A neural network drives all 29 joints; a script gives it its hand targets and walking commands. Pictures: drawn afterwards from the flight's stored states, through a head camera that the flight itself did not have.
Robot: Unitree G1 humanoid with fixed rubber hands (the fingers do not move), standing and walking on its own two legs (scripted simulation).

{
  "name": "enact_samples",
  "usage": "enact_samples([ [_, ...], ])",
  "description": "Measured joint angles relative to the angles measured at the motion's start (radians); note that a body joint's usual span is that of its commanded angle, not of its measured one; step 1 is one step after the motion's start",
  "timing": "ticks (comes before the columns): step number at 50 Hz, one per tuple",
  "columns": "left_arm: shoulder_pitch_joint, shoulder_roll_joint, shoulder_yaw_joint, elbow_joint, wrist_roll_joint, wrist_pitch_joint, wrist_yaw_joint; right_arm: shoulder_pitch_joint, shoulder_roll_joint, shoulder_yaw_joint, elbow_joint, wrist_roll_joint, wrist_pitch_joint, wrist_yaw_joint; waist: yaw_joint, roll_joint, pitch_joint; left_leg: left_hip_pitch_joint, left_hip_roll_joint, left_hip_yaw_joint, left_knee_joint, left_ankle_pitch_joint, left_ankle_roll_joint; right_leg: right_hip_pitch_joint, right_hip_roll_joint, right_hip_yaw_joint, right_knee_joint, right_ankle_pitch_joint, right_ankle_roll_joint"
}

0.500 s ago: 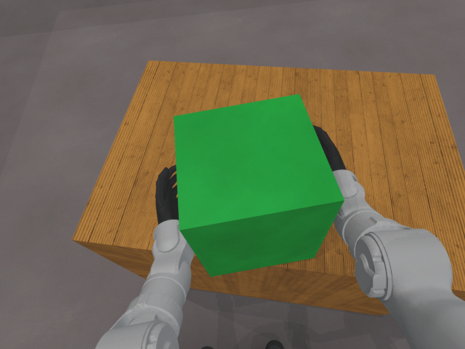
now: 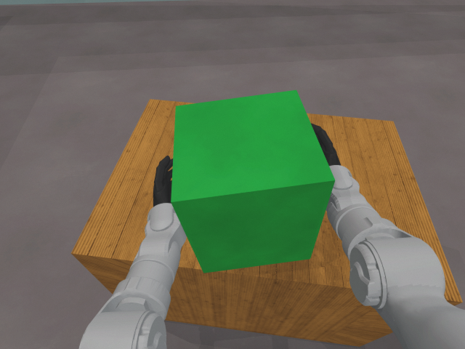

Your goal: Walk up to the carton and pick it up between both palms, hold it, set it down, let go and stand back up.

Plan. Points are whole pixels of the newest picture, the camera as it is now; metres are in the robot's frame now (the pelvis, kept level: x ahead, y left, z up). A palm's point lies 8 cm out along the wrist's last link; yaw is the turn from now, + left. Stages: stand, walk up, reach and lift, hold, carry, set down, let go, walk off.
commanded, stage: reach and lift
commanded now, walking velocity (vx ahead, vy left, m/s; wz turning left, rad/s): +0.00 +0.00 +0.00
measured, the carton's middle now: (247, 187) +0.41 +0.02 +0.05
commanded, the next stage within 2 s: none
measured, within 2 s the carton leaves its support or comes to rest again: neither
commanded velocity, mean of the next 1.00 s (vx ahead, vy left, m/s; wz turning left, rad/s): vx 0.00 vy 0.00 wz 0.00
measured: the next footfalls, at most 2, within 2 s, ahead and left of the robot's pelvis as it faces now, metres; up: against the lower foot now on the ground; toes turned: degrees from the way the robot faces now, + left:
none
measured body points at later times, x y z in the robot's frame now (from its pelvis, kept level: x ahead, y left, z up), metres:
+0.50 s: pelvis +0.01 +0.02 +0.03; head +0.01 +0.03 +0.47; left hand +0.40 +0.16 +0.11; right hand +0.42 -0.15 +0.11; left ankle +0.00 +0.15 -0.72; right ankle +0.05 -0.08 -0.72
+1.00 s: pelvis +0.02 +0.04 +0.03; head -0.01 +0.07 +0.47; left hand +0.39 +0.17 +0.16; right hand +0.40 -0.13 +0.15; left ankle +0.00 +0.15 -0.72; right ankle +0.05 -0.08 -0.72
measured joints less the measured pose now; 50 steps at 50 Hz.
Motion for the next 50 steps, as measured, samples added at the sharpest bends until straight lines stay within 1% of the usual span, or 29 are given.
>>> enact_samples([
  [2,-0.015,0.003,0.001,-0.022,0.009,0.034,-0.001,0.008,0.001,-0.01,-0.036,0.014,0.026,0.001,-0.006,0.001,0.004,0.038,-0.001,-0.001,-0.017,0.003,0.001,0.038,0.0,-0.001,-0.017,0.002,0.001],
  [5,-0.047,0.002,0.03,-0.056,0.054,0.097,-0.015,0.012,0.003,-0.044,-0.081,0.023,0.071,0.001,-0.014,0.0,0.036,0.122,-0.002,0.001,-0.055,0.011,0.002,0.118,-0.001,0.001,-0.046,0.005,0.003],
  [11,-0.084,-0.007,0.097,-0.153,0.165,0.215,-0.066,0.045,0.026,-0.073,-0.183,0.036,0.134,-0.02,-0.042,-0.009,0.125,0.327,-0.004,0.006,-0.15,0.031,0.007,0.316,0.0,0.005,-0.124,0.016,0.008],
  [15,-0.09,-0.017,0.146,-0.188,0.238,0.283,-0.11,0.075,0.053,-0.107,-0.218,0.018,0.171,-0.034,-0.056,-0.022,0.195,0.462,-0.006,0.016,-0.211,0.045,0.012,0.44,-0.001,0.015,-0.167,0.022,0.013],
  [19,-0.041,-0.033,0.147,-0.258,0.264,0.326,-0.133,0.145,0.079,-0.1,-0.289,0.011,0.193,-0.041,-0.069,-0.027,0.241,0.54,-0.009,0.026,-0.243,0.05,0.017,0.512,-0.003,0.024,-0.192,0.026,0.02],
  [21,-0.015,-0.041,0.141,-0.282,0.27,0.342,-0.135,0.179,0.086,-0.095,-0.313,0.01,0.201,-0.04,-0.069,-0.026,0.253,0.553,-0.012,0.033,-0.248,0.051,0.021,0.523,-0.005,0.031,-0.196,0.029,0.023],
  [23,0.021,-0.046,0.121,-0.321,0.257,0.355,-0.132,0.222,0.091,-0.066,-0.357,0.026,0.209,-0.044,-0.072,-0.022,0.264,0.559,-0.014,0.038,-0.251,0.052,0.025,0.53,-0.007,0.036,-0.204,0.034,0.027],
  [29,0.099,-0.027,0.037,-0.431,0.195,0.386,-0.111,0.318,0.103,0.009,-0.507,0.086,0.245,-0.073,-0.087,-0.004,0.279,0.531,-0.023,0.043,-0.227,0.048,0.037,0.515,-0.015,0.041,-0.211,0.049,0.039],
  [33,0.1,-0.006,0.001,-0.475,0.15,0.413,-0.094,0.331,0.106,0.018,-0.584,0.115,0.285,-0.084,-0.085,0.005,0.256,0.491,-0.027,0.049,-0.202,0.04,0.045,0.479,-0.019,0.047,-0.198,0.05,0.045],
  [35,0.094,0.004,-0.01,-0.492,0.143,0.421,-0.089,0.325,0.108,0.014,-0.612,0.113,0.301,-0.086,-0.088,0.009,0.249,0.486,-0.029,0.047,-0.194,0.037,0.047,0.48,-0.021,0.045,-0.199,0.05,0.048],
  [40,0.061,0.011,0.008,-0.505,0.167,0.474,-0.103,0.291,0.117,-0.008,-0.628,0.082,0.359,-0.084,-0.113,0.001,0.26,0.528,-0.038,0.033,-0.201,0.035,0.054,0.526,-0.031,0.033,-0.203,0.041,0.055],
  [43,0.066,0.008,0.018,-0.53,0.192,0.51,-0.12,0.295,0.127,-0.013,-0.634,0.077,0.378,-0.084,-0.135,-0.012,0.267,0.564,-0.042,0.024,-0.209,0.032,0.055,0.567,-0.034,0.023,-0.211,0.035,0.058],
  [45,0.08,0.0,0.021,-0.552,0.208,0.532,-0.127,0.31,0.131,-0.011,-0.645,0.083,0.389,-0.083,-0.145,-0.017,0.269,0.587,-0.042,0.022,-0.211,0.027,0.055,0.592,-0.034,0.021,-0.217,0.03,0.059],
  [48,0.126,-0.011,0.007,-0.628,0.216,0.562,-0.13,0.356,0.131,0.021,-0.703,0.109,0.401,-0.088,-0.158,-0.019,0.272,0.617,-0.04,0.024,-0.211,0.017,0.056,0.626,-0.032,0.023,-0.227,0.028,0.062],
  [50,0.14,-0.021,0.013,-0.657,0.24,0.575,-0.146,0.376,0.132,0.033,-0.729,0.114,0.408,-0.092,-0.162,-0.018,0.291,0.645,-0.04,0.027,-0.211,0.011,0.059,0.653,-0.031,0.027,-0.229,0.025,0.065],
])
